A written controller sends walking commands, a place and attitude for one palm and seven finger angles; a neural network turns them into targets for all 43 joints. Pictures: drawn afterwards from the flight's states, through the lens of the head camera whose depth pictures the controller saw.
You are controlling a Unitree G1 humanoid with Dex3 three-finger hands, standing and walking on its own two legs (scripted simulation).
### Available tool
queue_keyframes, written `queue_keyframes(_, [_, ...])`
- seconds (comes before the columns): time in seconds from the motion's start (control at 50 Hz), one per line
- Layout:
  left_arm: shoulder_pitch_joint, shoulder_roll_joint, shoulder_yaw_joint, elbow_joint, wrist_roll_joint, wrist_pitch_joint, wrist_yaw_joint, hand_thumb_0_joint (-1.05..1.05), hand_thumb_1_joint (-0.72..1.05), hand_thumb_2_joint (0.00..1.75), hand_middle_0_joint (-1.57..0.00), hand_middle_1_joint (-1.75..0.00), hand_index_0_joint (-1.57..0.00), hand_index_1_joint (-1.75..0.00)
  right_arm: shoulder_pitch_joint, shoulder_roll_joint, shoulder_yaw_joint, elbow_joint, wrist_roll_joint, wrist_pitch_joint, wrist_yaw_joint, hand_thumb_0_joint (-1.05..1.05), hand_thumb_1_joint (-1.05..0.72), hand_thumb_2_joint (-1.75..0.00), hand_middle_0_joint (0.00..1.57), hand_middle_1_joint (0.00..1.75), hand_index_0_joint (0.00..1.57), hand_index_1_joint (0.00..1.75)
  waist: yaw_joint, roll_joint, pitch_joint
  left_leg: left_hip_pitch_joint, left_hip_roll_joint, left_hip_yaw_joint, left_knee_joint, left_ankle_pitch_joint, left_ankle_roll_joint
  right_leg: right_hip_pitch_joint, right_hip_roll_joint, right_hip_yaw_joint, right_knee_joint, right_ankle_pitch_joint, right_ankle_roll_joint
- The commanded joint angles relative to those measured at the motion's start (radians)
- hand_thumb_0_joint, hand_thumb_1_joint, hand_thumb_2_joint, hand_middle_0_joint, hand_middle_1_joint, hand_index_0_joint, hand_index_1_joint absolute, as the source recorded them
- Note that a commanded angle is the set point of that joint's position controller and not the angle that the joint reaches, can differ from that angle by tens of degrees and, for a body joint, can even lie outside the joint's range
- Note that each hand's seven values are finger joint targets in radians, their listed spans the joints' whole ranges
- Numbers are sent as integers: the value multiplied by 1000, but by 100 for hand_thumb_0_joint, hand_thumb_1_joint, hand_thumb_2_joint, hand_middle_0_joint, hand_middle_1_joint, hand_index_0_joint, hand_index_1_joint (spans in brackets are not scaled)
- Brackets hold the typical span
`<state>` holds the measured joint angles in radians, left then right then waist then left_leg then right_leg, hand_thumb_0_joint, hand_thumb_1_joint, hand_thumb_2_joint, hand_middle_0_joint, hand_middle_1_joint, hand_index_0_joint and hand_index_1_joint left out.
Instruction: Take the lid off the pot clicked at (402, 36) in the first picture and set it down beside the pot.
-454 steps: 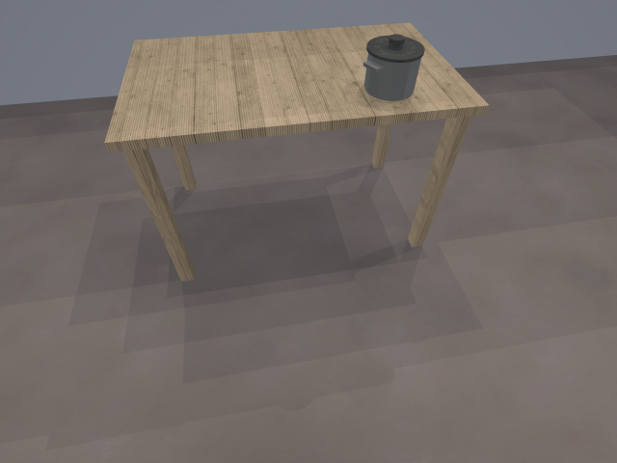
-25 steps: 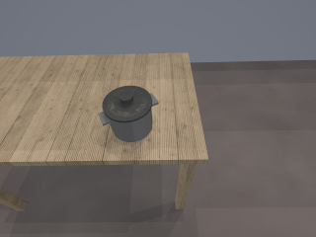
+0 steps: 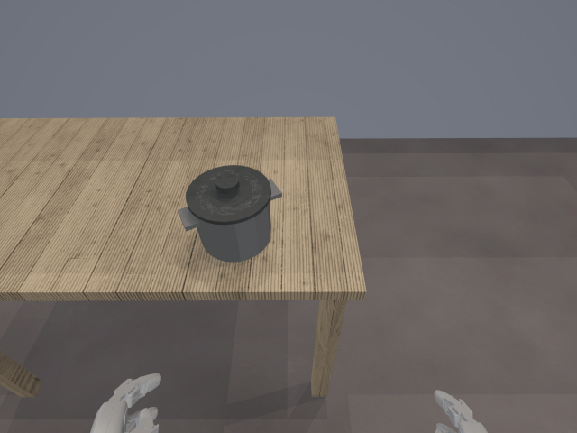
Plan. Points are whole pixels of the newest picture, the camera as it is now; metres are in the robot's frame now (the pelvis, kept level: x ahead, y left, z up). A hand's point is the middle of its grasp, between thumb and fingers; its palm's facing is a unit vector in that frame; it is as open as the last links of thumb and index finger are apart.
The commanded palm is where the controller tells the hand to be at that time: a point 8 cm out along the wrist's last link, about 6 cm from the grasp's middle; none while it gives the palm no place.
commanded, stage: lift the closed hand beside the body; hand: left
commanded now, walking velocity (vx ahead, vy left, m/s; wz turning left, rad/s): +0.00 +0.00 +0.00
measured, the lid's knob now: (227, 183) +0.53 +0.15 +0.05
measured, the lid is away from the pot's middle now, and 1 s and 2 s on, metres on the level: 0.00 0.00 0.00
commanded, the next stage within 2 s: raise the hand higher, near the body in 0.38 s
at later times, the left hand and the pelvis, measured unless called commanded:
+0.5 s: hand out of the picture +0.11 +0.22 -0.05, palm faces +0.25 -0.90 -0.34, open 3.0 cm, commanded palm +0.07 +0.26 -0.01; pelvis -0.01 -0.01 -0.01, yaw +1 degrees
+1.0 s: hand (102, 402) +0.15 +0.23 +0.04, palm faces +0.29 -0.88 -0.37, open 3.1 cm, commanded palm +0.11 +0.27 +0.07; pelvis +0.02 +0.01 +0.00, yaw +1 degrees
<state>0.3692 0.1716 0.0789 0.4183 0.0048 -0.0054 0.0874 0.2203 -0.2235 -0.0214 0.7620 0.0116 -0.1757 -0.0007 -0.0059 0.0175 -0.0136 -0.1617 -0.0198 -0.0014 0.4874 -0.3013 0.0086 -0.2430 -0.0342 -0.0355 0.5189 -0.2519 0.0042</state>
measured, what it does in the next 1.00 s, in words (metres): stands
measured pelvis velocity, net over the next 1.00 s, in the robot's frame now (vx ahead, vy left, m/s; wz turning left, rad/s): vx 0.02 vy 0.01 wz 0.02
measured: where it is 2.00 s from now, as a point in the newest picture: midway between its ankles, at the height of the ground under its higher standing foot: outside the picture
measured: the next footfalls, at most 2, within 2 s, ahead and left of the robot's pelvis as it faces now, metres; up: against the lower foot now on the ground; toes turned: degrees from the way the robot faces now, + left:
none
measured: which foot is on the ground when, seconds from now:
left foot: down 0.00-1.00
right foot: down 0.00-1.00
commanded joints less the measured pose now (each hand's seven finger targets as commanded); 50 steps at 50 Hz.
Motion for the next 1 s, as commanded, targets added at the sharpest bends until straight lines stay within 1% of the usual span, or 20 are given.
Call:
queue_keyframes(0.0, [124, 144, 76, -223, -14, -84, -3, 0, 90, 90, -77, -92, -77, -92, -122, -108, -31, -263, 11, -54, -18, 0, -90, -90, 20, 30, 20, 30, 26, -38, 81, -171, 0, 3, -87, 27, -1, 8, 16, -25, -97, -42, -21])
queue_keyframes(0.04, [102, 150, 88, -242, -22, -106, -7, 0, 90, 90, -86, -102, -86, -102, -118, -110, -30, -294, 16, -44, -29, 0, -90, -90, 20, 30, 20, 30, 22, -71, 99, -198, -10, 13, -72, -39, 8, -22, 20, -7, -112, -110, -18])
queue_keyframes(0.06, [64, 153, 80, -278, -23, -119, -9, 0, 90, 90, -90, -107, -90, -107, -117, -110, -26, -308, 16, -44, -34, 0, -90, -90, 20, 30, 20, 30, 17, -61, 78, -196, -18, 18, -63, -61, 12, -26, 18, 4, -118, -140, -16])
queue_keyframes(0.1, [23, 184, 96, -381, -27, -140, -4, 0, 90, 90, -99, -116, -99, -116, -107, -105, -24, -330, 17, -47, -46, 0, -90, -90, 20, 30, 20, 30, 12, 23, 16, -165, -22, 22, -50, -80, 14, -21, 14, 17, -123, -157, -19])
queue_keyframes(0.14, [12, 167, 73, -439, -24, -142, 2, 0, 90, 90, -108, -126, -108, -126, -97, -97, -17, -338, 8, -58, -58, 0, -90, -90, 20, 30, 20, 30, 14, 66, -34, -139, -24, 18, -47, -56, 15, 1, 17, 15, -109, -119, -23])
queue_keyframes(0.22, [51, 159, 72, -390, -23, -126, 8, 0, 90, 90, -126, -145, -126, -145, -95, -105, -16, -327, 6, -52, -71, 0, -90, -90, 20, 30, 20, 30, 6, -58, -10, -166, -23, 14, -18, -25, 22, -18, 21, 8, -106, -99, -14])
queue_keyframes(0.24, [53, 167, 77, -423, -23, -128, 8, 0, 90, 90, -130, -150, -130, -150, -99, -103, -17, -329, 6, -56, -73, 0, -90, -90, 20, 30, 20, 30, 12, -30, -24, -156, -23, 14, -17, -11, 24, -8, 17, 13, -103, -88, -15])
queue_keyframes(0.28, [93, 181, 95, -477, -21, -124, 14, 0, 90, 90, -130, -150, -130, -150, -101, -98, -14, -325, 1, -66, -75, 0, -90, -90, 20, 30, 20, 30, 29, 36, -66, -131, -21, 12, -20, 29, 21, 27, 16, 6, -85, -41, -21])
queue_keyframes(0.3, [117, 193, 112, -473, -19, -119, 19, 0, 90, 90, -130, -150, -130, -150, -100, -95, -13, -316, 1, -66, -76, 0, -90, -90, 20, 30, 20, 30, 27, 38, -63, -130, -18, 7, -20, 36, 20, 26, 18, 1, -84, -29, -21])
queue_keyframes(0.36, [171, 166, 100, -446, -16, -103, 17, 0, 90, 90, -130, -150, -130, -150, -112, -91, -14, -301, -3, -66, -78, 0, -90, -90, 20, 30, 20, 30, 32, -33, -38, -150, -14, 3, -14, 88, 23, 32, 19, -9, -67, 31, -17])
queue_keyframes(0.44, [207, 189, 122, -518, -14, -108, 17, 0, 90, 90, -130, -150, -130, -150, -125, -86, -14, -296, -4, -76, -76, 0, -90, -90, 20, 30, 20, 30, 47, 11, -48, -139, -12, -4, -23, 104, 22, 49, 16, -12, -64, 31, -19])
queue_keyframes(0.5, [245, 192, 135, -531, -11, -102, 23, 0, 90, 90, -130, -150, -130, -150, -127, -81, -17, -281, -6, -84, -77, 0, -90, -90, 20, 30, 20, 30, 46, -27, -55, -125, -7, -7, -20, 144, 24, 55, 17, -20, -58, 72, -15])
queue_keyframes(0.56, [286, 170, 107, -617, -6, -106, 23, 0, 90, 90, -130, -150, -130, -150, -125, -74, -16, -280, -9, -100, -74, 0, -90, -90, 20, 30, 20, 30, 53, 18, -74, -93, -4, -9, -26, 203, 23, 75, 16, -24, -49, 122, -17])
queue_keyframes(0.6, [317, 167, 112, -631, -3, -105, 23, 0, 90, 90, -130, -150, -130, -150, -129, -72, -19, -277, -7, -101, -70, 0, -90, -90, 20, 30, 20, 30, 53, 3, -45, -87, 3, -12, -29, 223, 19, 65, 20, -31, -54, 133, -16])
queue_keyframes(0.64, [307, 167, 109, -640, -2, -108, 23, 0, 90, 90, -130, -150, -130, -150, -127, -71, -20, -276, -8, -100, -71, 0, -90, -90, 20, 30, 20, 30, 49, -38, -19, -95, 4, -11, -34, 213, 21, 59, 22, -34, -58, 129, -12])
queue_keyframes(0.7, [306, 198, 143, -719, -4, -123, 25, 0, 90, 90, -130, -150, -130, -150, -131, -70, -20, -285, -7, -102, -72, 0, -90, -90, 20, 30, 20, 30, 59, -5, -29, -71, 6, -11, -44, 216, 19, 69, 22, -30, -69, 122, -15])
queue_keyframes(0.74, [335, 177, 125, -769, -3, -128, 25, 0, 90, 90, -130, -150, -130, -150, -122, -61, -15, -289, -11, -107, -70, 0, -90, -90, 20, 30, 20, 30, 66, 36, -58, -46, 7, -12, -49, 262, 15, 93, 20, -33, -62, 153, -17])
queue_keyframes(0.82, [322, 162, 111, -790, -1, -130, 18, 0, 90, 90, -130, -150, -130, -150, -120, -62, -13, -291, -11, -101, -63, 0, -90, -90, 20, 30, 20, 30, 57, -2, -11, -42, 13, -12, -56, 291, 12, 77, 26, -39, -73, 172, -14])
queue_keyframes(0.92, [289, 202, 153, -893, -4, -146, 18, 0, 90, 90, -130, -150, -130, -150, -119, -60, -5, -308, -13, -95, -57, 0, -90, -90, 20, 30, 20, 30, 67, 41, -32, -18, 14, -16, -72, 323, 5, 109, 25, -34, -83, 191, -19])
queue_keyframes(0.98, [296, 182, 138, -892, -2, -142, 16, 0, 90, 90, -130, -150, -130, -150, -118, -58, -2, -303, -17, -93, -55, 0, -90, -90, 20, 30, 20, 30, 66, 39, -25, -6, 19, -13, -73, 353, 5, 109, 26, -36, -87, 207, -16])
